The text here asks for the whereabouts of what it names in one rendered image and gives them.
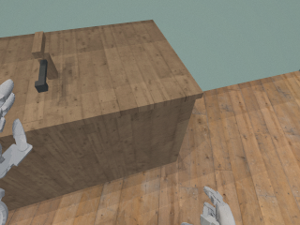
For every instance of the robot right hand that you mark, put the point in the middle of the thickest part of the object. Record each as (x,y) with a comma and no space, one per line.
(221,215)

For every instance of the robot left hand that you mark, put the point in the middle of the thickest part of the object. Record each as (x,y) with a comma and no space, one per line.
(16,153)

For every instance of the counter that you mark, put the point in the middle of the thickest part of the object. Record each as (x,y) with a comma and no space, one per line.
(119,101)

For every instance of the tap lever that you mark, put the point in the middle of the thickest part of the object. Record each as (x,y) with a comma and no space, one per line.
(41,84)

